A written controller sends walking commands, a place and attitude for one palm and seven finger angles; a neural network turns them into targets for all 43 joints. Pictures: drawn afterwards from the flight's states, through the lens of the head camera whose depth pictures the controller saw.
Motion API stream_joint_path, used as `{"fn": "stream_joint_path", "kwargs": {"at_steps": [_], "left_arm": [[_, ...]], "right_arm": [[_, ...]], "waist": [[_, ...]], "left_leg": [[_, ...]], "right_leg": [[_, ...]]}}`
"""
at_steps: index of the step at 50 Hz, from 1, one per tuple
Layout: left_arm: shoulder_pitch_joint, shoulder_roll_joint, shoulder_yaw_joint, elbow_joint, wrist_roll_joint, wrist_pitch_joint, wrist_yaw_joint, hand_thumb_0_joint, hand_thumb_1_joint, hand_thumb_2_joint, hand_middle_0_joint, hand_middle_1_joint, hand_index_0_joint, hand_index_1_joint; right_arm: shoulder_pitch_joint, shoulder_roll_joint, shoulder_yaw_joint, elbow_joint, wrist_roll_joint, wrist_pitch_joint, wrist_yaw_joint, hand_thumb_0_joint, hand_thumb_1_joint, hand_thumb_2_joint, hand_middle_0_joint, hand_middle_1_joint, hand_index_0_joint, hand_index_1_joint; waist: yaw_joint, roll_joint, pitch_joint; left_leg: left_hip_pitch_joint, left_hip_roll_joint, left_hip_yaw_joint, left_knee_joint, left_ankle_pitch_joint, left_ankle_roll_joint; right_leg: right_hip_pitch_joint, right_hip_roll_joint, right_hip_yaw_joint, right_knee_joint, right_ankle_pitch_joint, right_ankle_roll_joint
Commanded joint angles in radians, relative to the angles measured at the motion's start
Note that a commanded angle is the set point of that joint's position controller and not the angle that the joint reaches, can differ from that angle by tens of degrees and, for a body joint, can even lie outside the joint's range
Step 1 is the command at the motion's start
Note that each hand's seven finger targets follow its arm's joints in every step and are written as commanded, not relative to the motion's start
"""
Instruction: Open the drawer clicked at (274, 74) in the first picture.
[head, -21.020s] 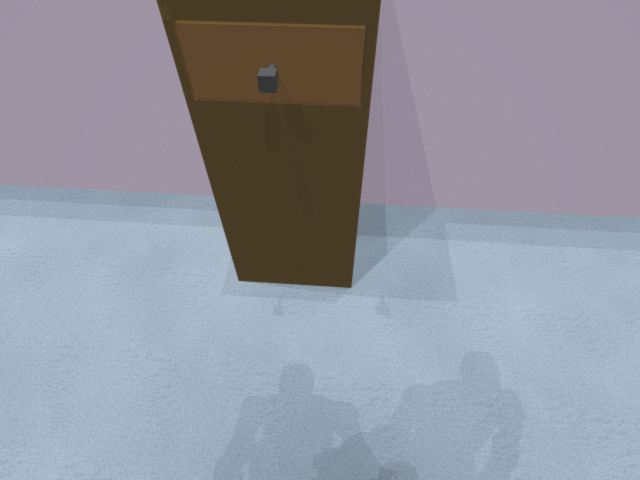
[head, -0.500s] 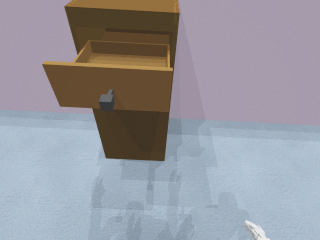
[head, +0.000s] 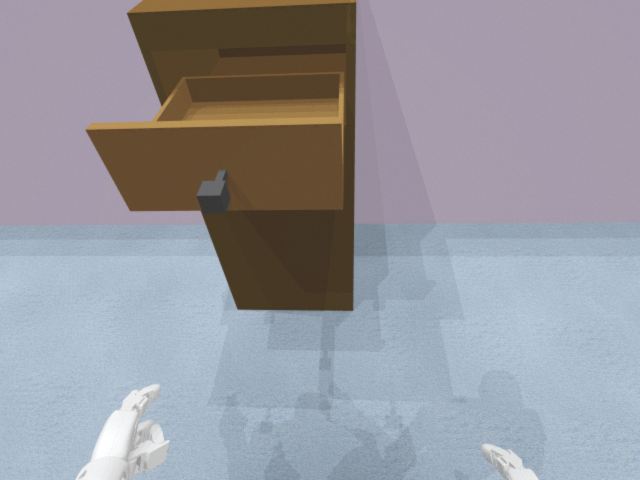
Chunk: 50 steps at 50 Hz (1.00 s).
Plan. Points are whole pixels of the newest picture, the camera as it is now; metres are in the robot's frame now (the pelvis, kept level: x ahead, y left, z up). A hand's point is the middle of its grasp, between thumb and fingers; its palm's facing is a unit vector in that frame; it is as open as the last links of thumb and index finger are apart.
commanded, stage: let the arm hang, fingers relaxed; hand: left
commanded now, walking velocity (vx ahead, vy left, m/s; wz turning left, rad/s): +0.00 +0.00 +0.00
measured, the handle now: (217, 188) +0.51 +0.17 +0.11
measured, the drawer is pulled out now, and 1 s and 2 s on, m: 0.30 0.30 0.30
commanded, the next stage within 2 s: look to check the result in 0.90 s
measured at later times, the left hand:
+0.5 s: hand out of the picture -0.02 +0.20 -0.14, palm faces +0.05 -0.97 -0.25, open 7.3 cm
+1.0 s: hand out of the picture +0.04 +0.20 -0.14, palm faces +0.03 -0.97 -0.25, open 7.4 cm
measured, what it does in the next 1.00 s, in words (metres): stands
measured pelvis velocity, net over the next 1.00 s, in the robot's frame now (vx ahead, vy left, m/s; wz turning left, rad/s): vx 0.02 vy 0.00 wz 0.01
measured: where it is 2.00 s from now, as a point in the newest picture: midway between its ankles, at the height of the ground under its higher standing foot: outside the picture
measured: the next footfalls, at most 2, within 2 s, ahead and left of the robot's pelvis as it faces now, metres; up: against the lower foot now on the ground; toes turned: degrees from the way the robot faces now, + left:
none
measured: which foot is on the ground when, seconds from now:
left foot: down 0.00-1.00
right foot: down 0.00-1.00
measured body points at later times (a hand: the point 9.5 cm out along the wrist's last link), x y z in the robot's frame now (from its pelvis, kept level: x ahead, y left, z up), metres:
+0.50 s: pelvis +0.01 +0.01 +0.03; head +0.03 +0.00 +0.48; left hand -0.02 +0.25 -0.12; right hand +0.01 -0.21 -0.14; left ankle +0.04 +0.11 -0.72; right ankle +0.01 -0.11 -0.72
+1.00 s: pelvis +0.02 +0.00 +0.03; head +0.03 -0.01 +0.48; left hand +0.04 +0.25 -0.12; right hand +0.02 -0.23 -0.14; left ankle +0.04 +0.11 -0.72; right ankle +0.01 -0.11 -0.72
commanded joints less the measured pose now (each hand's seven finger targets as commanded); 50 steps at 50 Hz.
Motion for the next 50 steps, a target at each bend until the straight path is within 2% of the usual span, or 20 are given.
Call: {"fn": "stream_joint_path", "kwargs": {"at_steps": [1, 2, 3, 4, 5, 6, 7, 8, 10, 13, 18, 21, 24, 27, 29, 31, 37, 39, 43, 50], "left_arm": [[0.016, 0.199, -0.020, 0.129, 0.005, -0.068, -0.011, 0.000, 0.900, 0.900, -0.200, -0.300, -0.200, -0.300], [-0.014, 0.167, -0.026, 0.187, 0.001, -0.072, -0.005, 0.000, 0.900, 0.900, -0.200, -0.300, -0.200, -0.300], [-0.018, 0.137, -0.031, 0.245, -0.004, -0.082, -0.001, 0.000, 0.900, 0.900, -0.200, -0.300, -0.200, -0.300], [-0.010, 0.128, -0.034, 0.296, -0.007, -0.087, 0.002, 0.000, 0.900, 0.900, -0.200, -0.300, -0.200, -0.300], [0.010, 0.067, -0.011, 0.326, -0.002, -0.092, 0.008, 0.000, 0.900, 0.900, -0.200, -0.300, -0.200, -0.300], [0.029, 0.062, -0.019, 0.360, -0.008, -0.088, 0.011, 0.000, 0.900, 0.900, -0.200, -0.300, -0.200, -0.300], [0.055, 0.050, -0.024, 0.397, -0.014, -0.085, 0.011, 0.000, 0.900, 0.900, -0.200, -0.300, -0.200, -0.300], [0.074, 0.048, -0.028, 0.429, -0.017, -0.082, 0.010, 0.000, 0.900, 0.900, -0.200, -0.300, -0.200, -0.300], [0.096, 0.033, -0.038, 0.484, -0.017, -0.079, 0.012, 0.000, 0.900, 0.900, -0.200, -0.300, -0.200, -0.300], [0.112, 0.034, -0.044, 0.539, -0.018, -0.082, 0.014, 0.000, 0.900, 0.900, -0.200, -0.300, -0.200, -0.300], [0.124, 0.024, -0.051, 0.593, -0.017, -0.079, 0.020, 0.000, 0.900, 0.900, -0.200, -0.300, -0.200, -0.300], [0.130, 0.013, -0.053, 0.606, -0.015, -0.075, 0.021, 0.000, 0.900, 0.900, -0.200, -0.300, -0.200, -0.300], [0.131, 0.018, -0.053, 0.608, -0.013, -0.077, 0.023, 0.000, 0.900, 0.900, -0.200, -0.300, -0.200, -0.300], [0.116, 0.012, -0.051, 0.606, -0.011, -0.077, 0.023, 0.000, 0.900, 0.900, -0.200, -0.300, -0.200, -0.300], [0.112, 0.021, -0.048, 0.600, -0.010, -0.081, 0.023, 0.000, 0.900, 0.900, -0.200, -0.300, -0.200, -0.300], [0.095, 0.015, -0.048, 0.596, -0.011, -0.081, 0.023, 0.000, 0.900, 0.900, -0.200, -0.300, -0.200, -0.300], [0.069, 0.035, -0.039, 0.583, -0.012, -0.088, 0.020, 0.000, 0.900, 0.900, -0.200, -0.300, -0.200, -0.300], [0.067, 0.042, -0.037, 0.580, -0.012, -0.091, 0.020, 0.000, 0.900, 0.900, -0.200, -0.300, -0.200, -0.300], [0.046, 0.051, -0.036, 0.578, -0.013, -0.090, 0.018, 0.000, 0.900, 0.900, -0.200, -0.300, -0.200, -0.300], [0.025, 0.081, -0.034, 0.575, -0.013, -0.094, 0.017, 0.000, 0.900, 0.900, -0.200, -0.300, -0.200, -0.300]], "right_arm": [[0.025, -0.066, -0.037, -0.012, 0.012, 0.032, 0.007, 0.000, -0.900, -0.900, 0.200, 0.300, 0.200, 0.300], [0.028, -0.052, -0.034, 0.022, 0.008, 0.039, 0.001, 0.000, -0.900, -0.900, 0.200, 0.300, 0.200, 0.300], [0.043, -0.057, -0.033, 0.051, 0.010, 0.034, -0.006, 0.000, -0.900, -0.900, 0.200, 0.300, 0.200, 0.300], [0.066, -0.046, -0.033, 0.079, 0.016, 0.033, -0.012, 0.000, -0.900, -0.900, 0.200, 0.300, 0.200, 0.300], [0.083, -0.032, -0.041, 0.103, 0.007, 0.028, -0.019, 0.000, -0.900, -0.900, 0.200, 0.300, 0.200, 0.300], [0.094, -0.017, -0.037, 0.129, 0.010, 0.028, -0.020, 0.000, -0.900, -0.900, 0.200, 0.300, 0.200, 0.300], [0.091, -0.016, -0.035, 0.150, 0.011, 0.025, -0.023, 0.000, -0.900, -0.900, 0.200, 0.300, 0.200, 0.300], [0.093, -0.022, -0.035, 0.164, 0.013, 0.023, -0.027, 0.000, -0.900, -0.900, 0.200, 0.300, 0.200, 0.300], [0.107, -0.024, -0.037, 0.192, 0.017, 0.025, -0.034, 0.000, -0.900, -0.900, 0.200, 0.300, 0.200, 0.300], [0.139, -0.031, -0.040, 0.236, 0.021, 0.022, -0.038, 0.000, -0.900, -0.900, 0.200, 0.300, 0.200, 0.300], [0.158, -0.022, -0.036, 0.276, 0.021, 0.025, -0.039, 0.000, -0.900, -0.900, 0.200, 0.300, 0.200, 0.300], [0.159, -0.008, -0.033, 0.289, 0.018, 0.029, -0.036, 0.000, -0.900, -0.900, 0.200, 0.300, 0.200, 0.300], [0.154, -0.012, -0.036, 0.293, 0.019, 0.028, -0.033, 0.000, -0.900, -0.900, 0.200, 0.300, 0.200, 0.300], [0.154, -0.003, -0.036, 0.297, 0.016, 0.025, -0.032, 0.000, -0.900, -0.900, 0.200, 0.300, 0.200, 0.300], [0.148, -0.009, -0.038, 0.299, 0.018, 0.024, -0.031, 0.000, -0.900, -0.900, 0.200, 0.300, 0.200, 0.300], [0.145, -0.004, -0.037, 0.303, 0.014, 0.024, -0.030, 0.000, -0.900, -0.900, 0.200, 0.300, 0.200, 0.300], [0.131, -0.017, -0.041, 0.297, 0.014, 0.016, -0.030, 0.000, -0.900, -0.900, 0.200, 0.300, 0.200, 0.300], [0.121, -0.026, -0.044, 0.293, 0.017, 0.014, -0.031, 0.000, -0.900, -0.900, 0.200, 0.300, 0.200, 0.300], [0.114, -0.038, -0.045, 0.297, 0.015, 0.015, -0.031, 0.000, -0.900, -0.900, 0.200, 0.300, 0.200, 0.300], [0.088, -0.067, -0.051, 0.296, 0.016, 0.016, -0.030, 0.000, -0.900, -0.900, 0.200, 0.300, 0.200, 0.300]], "waist": [[0.008, -0.051, 0.065], [0.008, -0.138, 0.092], [0.006, -0.140, 0.094], [-0.003, -0.129, 0.062], [-0.002, -0.003, 0.038], [0.005, 0.095, 0.009], [0.020, 0.156, -0.003], [0.031, 0.163, -0.008], [0.037, 0.060, 0.016], [0.034, 0.041, 0.005], [0.033, -0.002, 0.059], [0.036, 0.006, 0.107], [0.040, -0.015, 0.119], [0.036, 0.002, 0.121], [0.040, -0.039, 0.130], [0.034, -0.006, 0.141], [0.036, 0.017, 0.104], [0.039, -0.012, 0.102], [0.033, 0.011, 0.095], [0.030, -0.015, 0.079]], "left_leg": [[0.101, 0.026, -0.053, 0.034, -0.177, -0.022], [0.103, 0.031, -0.067, 0.038, -0.109, -0.018], [0.118, 0.044, -0.079, 0.009, -0.034, -0.015], [0.165, 0.056, -0.083, -0.042, 0.027, -0.017], [0.204, 0.077, -0.097, -0.102, 0.108, -0.013], [0.227, 0.099, -0.115, -0.149, 0.146, -0.009], [0.217, 0.124, -0.142, -0.190, 0.153, 0.001], [0.189, 0.140, -0.166, -0.223, 0.140, 0.011], [0.169, 0.150, -0.172, -0.249, 0.131, 0.017], [0.203, 0.152, -0.168, -0.269, 0.145, 0.016], [0.202, 0.151, -0.166, -0.302, 0.124, 0.014], [0.177, 0.149, -0.173, -0.331, 0.062, 0.013], [0.177, 0.147, -0.171, -0.338, 0.039, 0.013], [0.164, 0.144, -0.177, -0.349, 0.032, 0.011], [0.173, 0.143, -0.172, -0.341, 0.050, 0.011], [0.166, 0.138, -0.167, -0.341, 0.043, 0.007], [0.184, 0.140, -0.163, -0.329, 0.106, 0.007], [0.197, 0.142, -0.160, -0.322, 0.130, 0.009], [0.203, 0.145, -0.161, -0.327, 0.127, 0.006], [0.231, 0.148, -0.158, -0.320, 0.142, 0.007]], "right_leg": [[-0.091, -0.230, 0.303, -0.490, -0.136, -0.151], [-0.090, -0.166, 0.272, -0.485, -0.089, -0.141], [-0.046, -0.146, 0.236, -0.456, 0.083, -0.140], [-0.011, -0.132, 0.187, -0.433, 0.200, -0.132], [0.019, -0.122, 0.157, -0.394, 0.284, -0.119], [0.047, -0.094, 0.121, -0.371, 0.258, -0.100], [0.083, -0.062, 0.093, -0.358, 0.232, -0.084], [0.134, -0.042, 0.066, -0.350, 0.231, -0.073], [0.172, -0.040, 0.043, -0.371, 0.251, -0.066], [0.185, -0.045, 0.032, -0.383, 0.259, -0.064], [0.167, -0.045, 0.018, -0.400, 0.215, -0.059], [0.145, -0.043, 0.013, -0.407, 0.159, -0.056], [0.136, -0.043, 0.015, -0.411, 0.139, -0.055], [0.139, -0.046, 0.016, -0.401, 0.149, -0.052], [0.131, -0.047, 0.017, -0.409, 0.148, -0.052], [0.121, -0.050, 0.024, -0.411, 0.140, -0.050], [0.151, -0.056, 0.032, -0.408, 0.195, -0.053], [0.153, -0.053, 0.033, -0.412, 0.211, -0.054], [0.158, -0.056, 0.035, -0.415, 0.209, -0.055], [0.163, -0.059, 0.044, -0.431, 0.218, -0.057]]}}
